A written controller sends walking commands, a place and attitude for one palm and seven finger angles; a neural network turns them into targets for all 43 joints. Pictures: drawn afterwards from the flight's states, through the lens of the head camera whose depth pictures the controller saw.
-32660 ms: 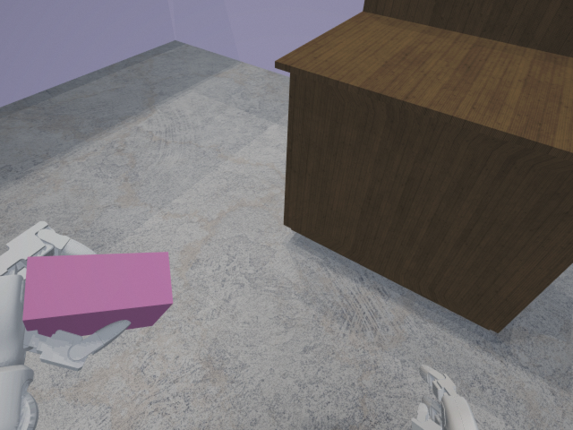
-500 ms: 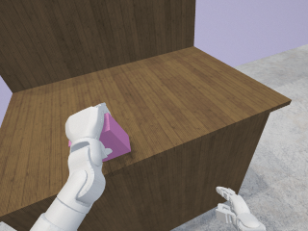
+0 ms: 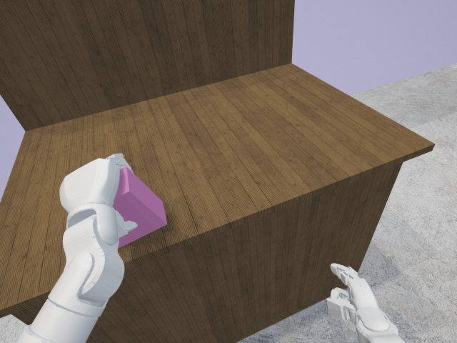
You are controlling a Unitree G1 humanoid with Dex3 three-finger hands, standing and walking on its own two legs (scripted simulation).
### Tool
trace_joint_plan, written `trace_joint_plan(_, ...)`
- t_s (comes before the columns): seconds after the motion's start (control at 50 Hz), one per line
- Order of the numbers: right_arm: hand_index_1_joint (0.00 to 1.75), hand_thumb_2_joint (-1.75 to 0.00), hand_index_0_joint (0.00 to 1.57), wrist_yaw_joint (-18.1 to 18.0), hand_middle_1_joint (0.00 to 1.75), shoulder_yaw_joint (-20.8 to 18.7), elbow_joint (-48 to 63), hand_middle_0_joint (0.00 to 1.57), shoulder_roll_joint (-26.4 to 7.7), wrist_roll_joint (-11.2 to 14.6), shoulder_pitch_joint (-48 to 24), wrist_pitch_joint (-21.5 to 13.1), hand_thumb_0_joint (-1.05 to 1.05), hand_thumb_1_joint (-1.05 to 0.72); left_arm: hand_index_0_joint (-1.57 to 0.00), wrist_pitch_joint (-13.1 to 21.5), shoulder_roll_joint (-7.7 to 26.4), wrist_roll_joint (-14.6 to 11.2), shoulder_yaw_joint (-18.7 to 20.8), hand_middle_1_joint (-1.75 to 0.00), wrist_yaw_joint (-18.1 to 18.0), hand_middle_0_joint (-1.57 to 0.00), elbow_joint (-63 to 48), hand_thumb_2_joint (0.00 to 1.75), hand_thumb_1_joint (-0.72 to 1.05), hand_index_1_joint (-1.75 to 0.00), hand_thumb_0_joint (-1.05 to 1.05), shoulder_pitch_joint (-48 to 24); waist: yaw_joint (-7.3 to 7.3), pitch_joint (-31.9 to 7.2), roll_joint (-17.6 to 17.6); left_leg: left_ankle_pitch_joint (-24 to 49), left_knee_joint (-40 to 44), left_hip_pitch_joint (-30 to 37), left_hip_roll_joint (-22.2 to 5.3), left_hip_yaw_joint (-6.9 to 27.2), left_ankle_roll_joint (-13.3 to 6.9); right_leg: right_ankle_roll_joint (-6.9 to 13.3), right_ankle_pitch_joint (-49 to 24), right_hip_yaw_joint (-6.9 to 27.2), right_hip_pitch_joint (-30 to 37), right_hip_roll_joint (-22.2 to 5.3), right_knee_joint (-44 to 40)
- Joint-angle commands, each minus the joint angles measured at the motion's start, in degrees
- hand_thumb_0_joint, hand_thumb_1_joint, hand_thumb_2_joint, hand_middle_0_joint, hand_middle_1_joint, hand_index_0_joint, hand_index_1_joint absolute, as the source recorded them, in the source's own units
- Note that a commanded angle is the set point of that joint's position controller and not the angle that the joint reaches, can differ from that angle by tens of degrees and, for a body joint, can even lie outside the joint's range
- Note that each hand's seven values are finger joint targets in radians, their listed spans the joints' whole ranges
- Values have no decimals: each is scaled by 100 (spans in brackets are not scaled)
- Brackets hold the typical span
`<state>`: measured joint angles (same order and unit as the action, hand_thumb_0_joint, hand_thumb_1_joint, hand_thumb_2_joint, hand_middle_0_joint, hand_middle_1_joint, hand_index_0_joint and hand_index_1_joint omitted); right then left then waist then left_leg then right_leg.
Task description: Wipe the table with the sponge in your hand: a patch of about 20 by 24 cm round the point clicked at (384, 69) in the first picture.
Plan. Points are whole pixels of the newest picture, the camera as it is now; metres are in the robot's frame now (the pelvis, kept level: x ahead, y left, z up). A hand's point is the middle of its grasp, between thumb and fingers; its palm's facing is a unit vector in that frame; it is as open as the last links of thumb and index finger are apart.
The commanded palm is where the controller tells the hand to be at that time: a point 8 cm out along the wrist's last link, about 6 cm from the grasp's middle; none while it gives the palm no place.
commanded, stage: wipe forward along the middle lane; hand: left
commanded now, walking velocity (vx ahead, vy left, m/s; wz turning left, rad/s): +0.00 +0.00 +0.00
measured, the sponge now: (127, 215) +0.29 +0.23 +0.11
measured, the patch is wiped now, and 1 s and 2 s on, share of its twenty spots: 0.95 0.95 0.95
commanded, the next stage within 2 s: slide back across to the first lane in 1.72 s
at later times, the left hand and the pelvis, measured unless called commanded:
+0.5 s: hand (110, 194) +0.30 +0.26 +0.14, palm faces +0.10 -0.06 -0.99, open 9.7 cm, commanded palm +0.27 +0.27 +0.19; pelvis +0.00 +0.00 +0.00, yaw +1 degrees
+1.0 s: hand (106, 181) +0.34 +0.29 +0.14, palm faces +0.01 -0.02 -1.00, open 9.7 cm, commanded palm +0.32 +0.30 +0.17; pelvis +0.00 +0.00 +0.00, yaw +2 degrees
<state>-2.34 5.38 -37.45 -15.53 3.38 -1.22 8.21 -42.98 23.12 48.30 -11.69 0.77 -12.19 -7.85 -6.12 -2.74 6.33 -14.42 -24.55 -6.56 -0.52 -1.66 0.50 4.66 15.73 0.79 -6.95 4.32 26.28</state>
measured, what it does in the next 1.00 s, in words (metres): stands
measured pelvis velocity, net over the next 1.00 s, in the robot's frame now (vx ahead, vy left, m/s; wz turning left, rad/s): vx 0.00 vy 0.00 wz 0.04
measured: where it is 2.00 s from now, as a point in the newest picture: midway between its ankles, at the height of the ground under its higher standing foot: outside the picture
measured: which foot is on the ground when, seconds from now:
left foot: down 0.00-1.00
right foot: down 0.00-1.00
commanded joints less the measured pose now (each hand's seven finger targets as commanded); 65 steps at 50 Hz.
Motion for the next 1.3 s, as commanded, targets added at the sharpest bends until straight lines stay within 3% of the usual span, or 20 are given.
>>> trace_joint_plan(0.0,30,-90,20,-32,30,-181,1019,20,-433,-46,-1527,-338,0,-90,-120,122,1237,353,850,-160,-120,-120,-721,130,10,-160,0,-1384,-118,-957,-748,1447,72,-64,390,47,-280,-202,-1548,674,518,-198,-502)
trace_joint_plan(0.12,30,-90,20,-67,30,-178,911,20,-500,-51,-1439,-428,0,-90,-120,224,1386,467,820,-160,-37,-120,-305,130,10,-160,0,-1818,-45,-725,-694,1258,107,-60,384,55,-268,-195,-1192,649,272,-202,-588)
trace_joint_plan(0.16,30,-90,20,-86,30,-161,869,20,-436,-40,-1395,-488,0,-90,-120,247,1121,524,591,-160,-27,-120,54,130,10,-160,0,-2006,-14,-708,-735,1258,136,-145,395,56,-287,-196,-1196,535,246,-196,-557)
trace_joint_plan(0.22,30,-90,20,-97,30,-188,841,20,-519,-75,-1378,-511,0,-90,-120,324,1545,639,858,-160,8,-120,35,130,10,-160,0,-2096,-106,-985,-617,1320,119,-77,408,59,-274,-185,-1331,596,416,-223,-515)
trace_joint_plan(0.28,30,-90,20,-88,30,-174,793,20,-460,-41,-1341,-518,0,-90,-120,346,1161,656,575,-160,73,-120,490,130,10,-160,0,-2024,-40,-830,-806,1372,137,-222,411,55,-266,-209,-1496,494,372,-215,-481)
trace_joint_plan(0.32,30,-90,20,-91,30,-198,779,20,-534,-61,-1306,-546,0,-90,-120,389,1501,737,747,-160,102,-120,486,130,10,-160,0,-2318,-60,-963,-660,1289,150,-145,411,52,-263,-188,-1309,521,374,-217,-487)
trace_joint_plan(0.44,30,-90,20,-84,30,-207,747,20,-508,-54,-1279,-626,0,-90,-120,472,1444,851,615,-160,188,-120,1041,130,10,-160,0,-2670,-80,-1110,-851,1308,85,-324,439,5,-275,-241,-1527,438,508,-283,-385)
trace_joint_plan(0.48,30,-90,20,-87,30,-210,656,20,-535,-37,-1180,-633,0,-90,-120,501,1348,806,523,-160,240,-120,1494,130,10,-160,0,-2546,-6,-826,-906,1221,118,-377,439,12,-266,-256,-1453,438,347,-257,-457)
trace_joint_plan(0.52,30,-90,20,-103,30,-252,644,20,-616,-68,-1109,-653,0,-90,-120,602,1777,811,833,-160,266,-120,1437,130,10,-160,0,-2698,-32,-942,-853,1177,109,-337,441,21,-259,-244,-1382,491,399,-272,-448)
trace_joint_plan(0.58,30,-90,20,-123,30,-235,645,20,-569,-46,-1009,-684,0,-90,-120,735,1400,743,584,-160,307,-120,1879,130,10,-160,0,-2674,30,-748,-1009,1162,108,-470,443,19,-272,-280,-1458,374,298,-272,-446)
trace_joint_plan(0.74,30,-90,20,-190,30,-322,614,20,-647,-62,-707,-755,0,-90,-120,1182,1604,805,685,-160,272,-120,2226,130,10,-160,0,-3342,82,-1060,-860,1141,68,-452,454,4,-287,-269,-1466,316,304,-321,-423)
trace_joint_plan(0.8,30,-90,20,-221,30,-329,536,20,-690,-61,-563,-730,0,-90,-120,1294,1464,754,603,-160,267,-120,2711,130,10,-160,0,-3161,151,-802,-1079,1033,95,-560,445,0,-272,-297,-1406,295,179,-311,-475)
trace_joint_plan(0.82,30,-90,20,-232,30,-354,475,20,-736,-72,-487,-732,0,-90,-120,1331,1740,797,786,-160,257,-120,2841,130,10,-160,0,-3343,171,-775,-1075,966,109,-532,427,10,-268,-285,-1239,337,104,-311,-525)
trace_joint_plan(0.86,30,-90,20,-240,30,-358,483,20,-694,-53,-435,-763,0,-90,-120,1378,1474,804,584,-160,224,-120,3051,130,10,-160,0,-3442,193,-742,-1064,1005,88,-593,440,10,-290,-284,-1330,283,76,-311,-498)
trace_joint_plan(0.92,30,-90,20,-266,30,-400,407,20,-794,-83,-298,-738,0,-90,-120,1519,1891,857,880,-160,202,-120,3133,130,10,-160,0,-3573,172,-991,-985,1070,73,-563,440,5,-265,-279,-1513,339,202,-335,-469)
trace_joint_plan(0.96,30,-90,20,-274,30,-388,425,20,-727,-49,-251,-748,0,-90,-120,1550,1440,844,535,-160,185,-120,3432,130,10,-160,0,-3590,250,-794,-1078,1011,93,-671,437,5,-276,-290,-1414,256,87,-320,-473)
trace_joint_plan(1.12,30,-90,20,-319,30,-453,283,20,-852,-63,23,-733,0,-90,-120,1870,1884,889,826,-160,111,-120,4073,130,10,-160,0,-3976,281,-742,-1092,781,142,-789,417,34,-259,-284,-1101,284,-62,-323,-559)
trace_joint_plan(1.18,30,-90,20,-343,30,-464,254,20,-813,-28,141,-759,0,-90,-120,1982,1590,908,572,-160,56,-120,4429,130,10,-160,0,-4222,382,-670,-1140,623,158,-874,412,37,-275,-300,-832,227,-211,-312,-611)
trace_joint_plan(1.22,30,-90,20,-341,30,-502,233,20,-868,-73,201,-763,0,-90,-120,2100,2126,944,1006,-160,3,-120,4418,130,10,-160,0,-4244,271,-953,-1038,739,124,-819,415,36,-268,-283,-1036,304,-12,-339,-559)
trace_joint_plan(1.28,30,-90,20,-359,30,-473,194,20,-826,-37,333,-761,0,-90,-120,2196,1808,924,660,-160,-31,-120,4783,130,10,-160,0,-4601,458,-722,-1092,585,125,-1004,412,26,-270,-321,-924,263,-141,-340,-606)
